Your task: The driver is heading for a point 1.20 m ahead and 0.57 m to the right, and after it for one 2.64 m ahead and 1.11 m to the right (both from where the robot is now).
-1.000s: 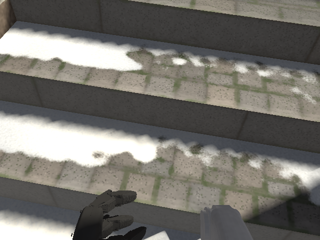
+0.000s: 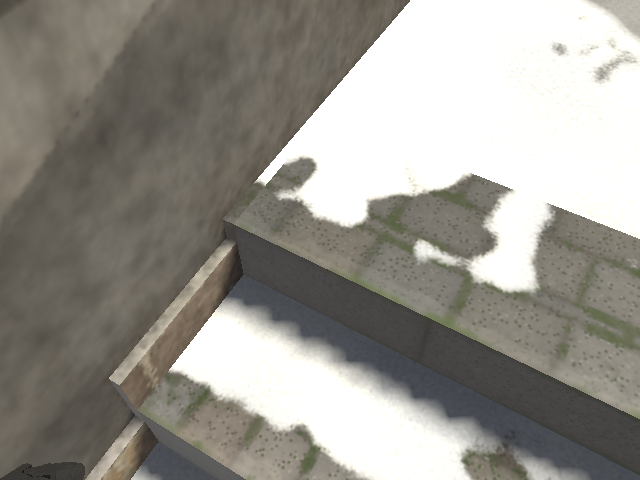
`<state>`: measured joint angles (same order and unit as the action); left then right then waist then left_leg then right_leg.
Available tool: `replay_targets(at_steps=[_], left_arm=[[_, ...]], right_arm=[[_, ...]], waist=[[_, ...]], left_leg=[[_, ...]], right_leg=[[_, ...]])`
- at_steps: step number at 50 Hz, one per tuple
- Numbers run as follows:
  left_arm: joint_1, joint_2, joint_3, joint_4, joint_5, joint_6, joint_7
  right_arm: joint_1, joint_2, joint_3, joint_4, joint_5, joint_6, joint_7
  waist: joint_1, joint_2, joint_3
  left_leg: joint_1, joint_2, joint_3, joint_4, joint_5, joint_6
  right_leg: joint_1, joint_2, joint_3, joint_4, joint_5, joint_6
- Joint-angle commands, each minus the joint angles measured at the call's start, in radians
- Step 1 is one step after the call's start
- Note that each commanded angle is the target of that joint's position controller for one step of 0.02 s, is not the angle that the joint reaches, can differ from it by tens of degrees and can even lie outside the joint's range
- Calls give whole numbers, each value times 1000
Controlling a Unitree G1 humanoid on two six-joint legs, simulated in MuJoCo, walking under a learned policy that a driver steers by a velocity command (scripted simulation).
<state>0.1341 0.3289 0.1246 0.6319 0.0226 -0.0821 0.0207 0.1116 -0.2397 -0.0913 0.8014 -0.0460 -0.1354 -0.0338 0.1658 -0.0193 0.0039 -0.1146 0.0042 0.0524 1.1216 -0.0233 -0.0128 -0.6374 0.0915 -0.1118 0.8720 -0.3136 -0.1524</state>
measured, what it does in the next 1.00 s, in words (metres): climbs, turning right: left foot 0.16 m higher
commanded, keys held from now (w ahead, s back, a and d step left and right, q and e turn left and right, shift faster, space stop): w+e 1.00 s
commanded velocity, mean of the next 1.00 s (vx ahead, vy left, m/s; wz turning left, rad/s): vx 0.50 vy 0.00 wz -0.58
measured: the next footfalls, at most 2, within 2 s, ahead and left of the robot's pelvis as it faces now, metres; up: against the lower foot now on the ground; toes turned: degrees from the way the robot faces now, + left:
left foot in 0.42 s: +0.44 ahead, +0.21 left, +0.16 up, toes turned -18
right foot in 1.18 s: +0.60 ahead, -0.36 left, +0.33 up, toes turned -45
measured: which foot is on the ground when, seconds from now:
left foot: up 0.00-0.40, down 0.42-1.00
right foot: down 0.00-0.44, up 0.46-1.00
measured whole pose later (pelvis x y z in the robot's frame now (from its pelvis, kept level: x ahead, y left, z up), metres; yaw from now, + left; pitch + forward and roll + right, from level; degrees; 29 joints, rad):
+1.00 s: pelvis +0.45 +0.03 +0.21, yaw -38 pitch +1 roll -3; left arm 0.11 0.22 0.09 0.68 0.04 0.07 -0.06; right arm 0.47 -0.17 -0.02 0.77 -0.02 -0.10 -0.05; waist -0.04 -0.09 -0.03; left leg 0.04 0.20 0.31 0.46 -0.47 -0.10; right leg -0.99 0.02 0.03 1.62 -0.28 -0.06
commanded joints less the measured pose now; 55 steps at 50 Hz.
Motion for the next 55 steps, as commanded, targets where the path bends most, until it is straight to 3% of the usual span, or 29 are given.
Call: replay_targets(at_steps=[1,2,4,8,10,12,13,17,18,19,20,21,22,23,24,25,26,29,31,32,34,38,41,43,46,47,48,53,55], left_arm=[[535,44,19,166,19,47,14],[503,83,29,146,54,47,39],[485,113,45,122,49,23,59],[377,89,-3,107,-7,-31,29],[286,77,-29,91,-12,-50,5],[249,115,-30,100,17,-51,15],[267,166,-15,104,30,-63,12],[363,171,20,126,17,-25,13],[293,154,3,93,15,-5,5],[243,122,-5,74,-27,5,13],[160,123,-1,67,-35,26,20],[132,145,15,92,-78,3,-2],[80,125,19,82,-82,-27,-24],[-21,1,0,3,-64,-28,-55],[168,-103,-21,15,8,-2,-67],[225,-103,-27,9,51,20,-70],[213,-115,-39,-39,76,14,-54],[111,-146,-67,-31,56,67,-44],[29,-176,-83,-47,50,119,-35],[6,-182,-83,-71,48,141,-28],[6,-58,-64,-111,31,136,-29],[-68,-53,-40,-105,32,139,-65],[-8,-73,-42,-53,37,146,-50],[-58,-75,-30,-56,39,150,-67],[-231,-119,-54,-73,31,120,-80],[-252,-138,-51,-87,20,133,-96],[-250,-170,-58,-66,-2,117,-92],[-491,-191,-75,-184,39,118,-29],[-641,-200,-110,-259,41,91,-5]], right_arm=[[-398,98,46,-354,33,-11,50],[-379,43,48,-372,48,-6,66],[-387,-34,41,-363,19,3,47],[-327,19,90,-388,-59,58,29],[-361,27,108,-428,-38,103,16],[-381,44,113,-473,-17,126,5],[-405,28,105,-508,-32,126,-8],[-558,66,126,-624,-8,83,-17],[-437,58,131,-590,-3,102,-7],[-366,74,131,-572,13,130,-3],[-227,66,113,-546,40,161,-46],[90,-16,44,-444,59,166,-58],[329,-122,-6,-384,45,162,-73],[404,-286,-28,-340,-2,149,-82],[178,-240,-12,-326,21,118,-82],[1,-155,11,-311,50,104,-70],[-70,-45,31,-287,28,114,-61],[41,106,83,-137,-3,94,-44],[121,56,71,-66,-2,83,-46],[155,34,63,-56,24,77,-49],[144,-86,36,-100,33,48,-66],[177,-95,27,-121,58,7,-66],[302,-83,24,-100,62,9,-44],[351,-67,35,-92,48,28,-43],[416,-60,42,-69,28,38,-26],[417,-109,25,-69,23,44,-19],[444,-131,11,-50,22,30,-20],[647,-128,4,88,-17,10,-19],[733,-48,29,164,-41,12,-15]], waist=[[59,-232,-218],[52,-216,-260],[65,-215,-236],[-83,155,-150],[-145,161,-15],[-136,75,-32],[-115,15,-66],[-62,40,51],[-104,67,-17],[-123,-23,-23],[-193,-118,-46],[-330,-225,-203],[-430,-103,-330],[-441,377,-387],[-228,407,-389],[-102,354,-361],[-81,519,-231],[-80,172,-35],[-98,70,19],[-112,18,17],[-109,6,5],[-123,99,90],[-142,-8,112],[-185,109,78],[-257,138,138],[-264,198,130],[-271,181,114],[-344,300,176],[-391,223,194]], left_leg=[[-799,-176,-115,513,-321,48],[-934,-154,-232,570,-360,37],[-1037,-140,-273,823,-508,46],[-968,-38,-201,854,-528,67],[-883,34,-107,593,-533,59],[-772,51,-4,622,-408,27],[-924,74,-67,777,-492,22],[-1219,89,-158,615,-611,60],[-905,97,-6,421,-525,40],[-583,103,27,270,-573,61],[-348,51,-3,170,-589,51],[-120,-33,28,16,-529,26],[91,80,-281,-170,-641,64],[30,346,-829,-653,-819,118],[-99,448,-1149,-888,-882,98],[-169,416,-1108,-864,-1069,97],[-221,299,-800,-712,-1272,85],[-429,214,-370,-482,-885,53],[-404,216,-341,-540,-718,49],[-369,237,-360,-579,-667,38],[-260,309,-354,-725,-599,60],[-218,380,-237,-867,-539,114],[-83,391,-112,-842,-404,107],[10,350,8,-824,-364,104],[183,384,54,-817,-102,86],[234,380,69,-814,78,105],[315,414,63,-808,201,99],[832,508,-2,-820,410,163],[953,471,67,-822,584,127]], right_leg=[[1045,-163,541,-184,1092,-133],[1185,-267,763,-197,1040,-209],[1150,-279,855,-291,722,-217],[654,-285,716,-431,410,-157],[325,-215,598,-544,346,-133],[188,-220,586,-615,510,-175],[352,-277,666,-604,524,-203],[555,-258,636,-656,271,-117],[412,-221,510,-712,335,-108],[214,-222,491,-822,431,-91],[165,-151,447,-713,749,-37],[259,-94,330,-418,1362,20],[141,-27,369,-15,1219,108],[-41,141,371,452,236,124],[-74,101,444,797,169,114],[-68,47,414,894,243,113],[-218,27,322,894,200,87],[-269,11,298,946,260,68],[-339,22,290,1005,271,73],[-389,-8,312,979,232,87],[-401,-19,306,831,175,128],[-383,-42,284,817,276,136],[-459,-48,278,882,201,122],[-440,-23,219,870,183,112],[-592,-64,154,691,142,116],[-611,-75,94,663,80,110],[-666,-82,157,710,42,90],[-1325,-81,211,1237,-494,-12],[-1511,-114,201,1176,-733,-50]])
